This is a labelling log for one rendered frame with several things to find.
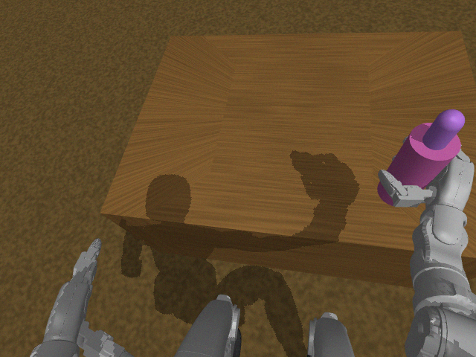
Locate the bottle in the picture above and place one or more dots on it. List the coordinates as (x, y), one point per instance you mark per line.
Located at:
(426, 151)

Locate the left robot hand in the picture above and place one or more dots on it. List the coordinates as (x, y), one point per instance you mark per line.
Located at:
(67, 318)

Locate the right robot hand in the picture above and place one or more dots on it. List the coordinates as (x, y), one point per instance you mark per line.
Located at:
(452, 186)

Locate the right robot arm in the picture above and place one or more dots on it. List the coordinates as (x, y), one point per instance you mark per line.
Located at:
(444, 323)

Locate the left robot arm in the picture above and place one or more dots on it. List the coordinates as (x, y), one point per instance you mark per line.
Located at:
(56, 348)

